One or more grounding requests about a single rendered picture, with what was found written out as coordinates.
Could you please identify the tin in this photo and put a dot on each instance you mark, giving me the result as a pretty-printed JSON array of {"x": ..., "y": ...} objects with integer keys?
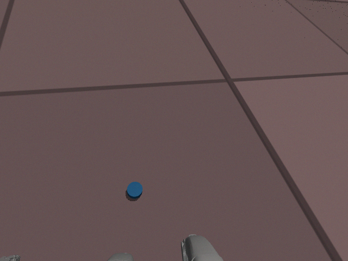
[{"x": 134, "y": 190}]

